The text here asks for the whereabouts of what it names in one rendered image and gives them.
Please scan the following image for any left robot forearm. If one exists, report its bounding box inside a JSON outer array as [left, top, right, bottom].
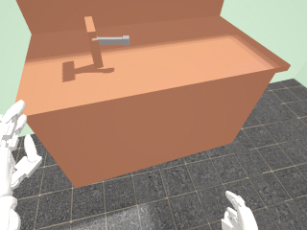
[[0, 195, 21, 230]]

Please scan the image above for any tap lever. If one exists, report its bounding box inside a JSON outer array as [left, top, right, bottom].
[[92, 35, 130, 46]]

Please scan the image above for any right robot hand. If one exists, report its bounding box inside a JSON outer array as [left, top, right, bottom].
[[221, 191, 258, 230]]

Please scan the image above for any left robot hand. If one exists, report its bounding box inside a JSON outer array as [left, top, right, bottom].
[[0, 100, 42, 197]]

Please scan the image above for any counter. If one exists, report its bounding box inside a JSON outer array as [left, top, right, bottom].
[[15, 0, 291, 189]]

